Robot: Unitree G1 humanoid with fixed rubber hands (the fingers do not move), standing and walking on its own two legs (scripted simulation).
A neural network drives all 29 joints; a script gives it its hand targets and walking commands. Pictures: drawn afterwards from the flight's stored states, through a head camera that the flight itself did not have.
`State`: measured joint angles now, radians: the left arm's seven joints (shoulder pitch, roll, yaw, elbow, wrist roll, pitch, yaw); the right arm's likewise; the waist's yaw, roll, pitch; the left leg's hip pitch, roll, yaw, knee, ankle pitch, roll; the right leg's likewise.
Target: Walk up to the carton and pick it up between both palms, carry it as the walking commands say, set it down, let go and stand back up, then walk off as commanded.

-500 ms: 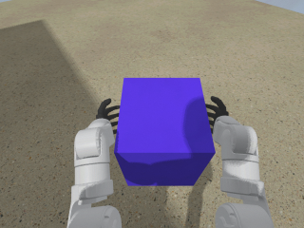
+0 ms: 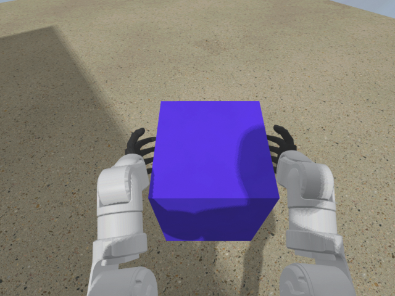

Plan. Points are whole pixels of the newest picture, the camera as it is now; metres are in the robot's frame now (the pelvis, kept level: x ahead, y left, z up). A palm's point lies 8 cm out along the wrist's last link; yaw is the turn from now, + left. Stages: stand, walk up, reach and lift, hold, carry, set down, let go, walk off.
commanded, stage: carry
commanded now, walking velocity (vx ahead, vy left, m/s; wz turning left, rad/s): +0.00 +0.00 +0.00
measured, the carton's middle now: (209, 176) +0.35 +0.00 +0.04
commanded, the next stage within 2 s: none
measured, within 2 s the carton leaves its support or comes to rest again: neither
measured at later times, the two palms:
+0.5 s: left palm (136, 164) +0.33 +0.14 +0.11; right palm (285, 162) +0.34 -0.15 +0.11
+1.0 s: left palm (137, 165) +0.33 +0.14 +0.11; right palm (285, 163) +0.34 -0.15 +0.11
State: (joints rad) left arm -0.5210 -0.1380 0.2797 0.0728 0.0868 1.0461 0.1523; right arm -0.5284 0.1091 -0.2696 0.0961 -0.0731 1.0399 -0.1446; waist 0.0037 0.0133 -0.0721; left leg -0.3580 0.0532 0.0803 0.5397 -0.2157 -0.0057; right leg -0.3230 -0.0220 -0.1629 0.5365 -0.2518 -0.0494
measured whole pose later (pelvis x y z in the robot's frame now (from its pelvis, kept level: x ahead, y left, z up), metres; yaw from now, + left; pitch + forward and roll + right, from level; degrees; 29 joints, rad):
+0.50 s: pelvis +0.00 +0.00 +0.00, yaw +0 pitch +2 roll +0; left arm -0.52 -0.13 0.28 0.10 0.09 1.02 0.15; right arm -0.53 0.11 -0.27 0.12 -0.08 1.01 -0.14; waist 0.01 0.01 -0.07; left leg -0.36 0.06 0.09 0.54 -0.21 -0.01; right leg -0.33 -0.02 -0.16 0.54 -0.25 -0.05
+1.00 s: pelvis +0.00 +0.00 +0.00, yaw +0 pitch +2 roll +0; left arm -0.53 -0.13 0.28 0.12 0.09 1.00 0.15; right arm -0.53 0.11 -0.27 0.15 -0.08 0.99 -0.14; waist 0.01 0.01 -0.07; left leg -0.36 0.06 0.09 0.54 -0.21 -0.01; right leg -0.33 -0.02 -0.16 0.54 -0.25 -0.05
